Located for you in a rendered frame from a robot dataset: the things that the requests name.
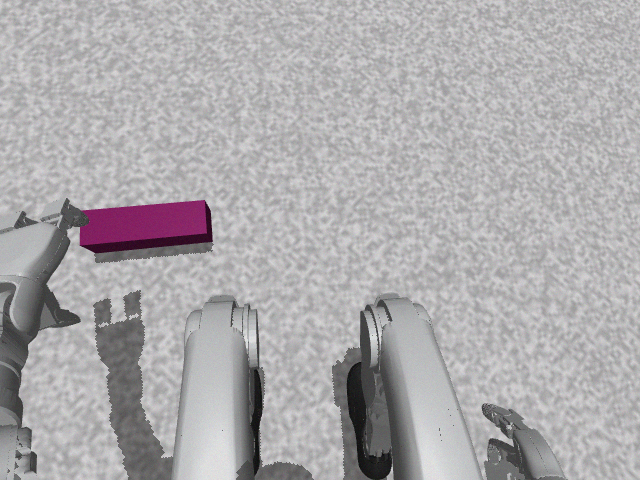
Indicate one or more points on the carton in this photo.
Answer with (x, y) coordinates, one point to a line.
(146, 226)

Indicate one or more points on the right robot foot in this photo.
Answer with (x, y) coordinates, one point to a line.
(375, 468)

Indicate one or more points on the right robot hand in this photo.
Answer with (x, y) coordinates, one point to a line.
(531, 458)

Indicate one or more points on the left robot hand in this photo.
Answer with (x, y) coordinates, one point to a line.
(34, 251)

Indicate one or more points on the left robot arm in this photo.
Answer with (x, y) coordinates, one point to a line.
(21, 304)

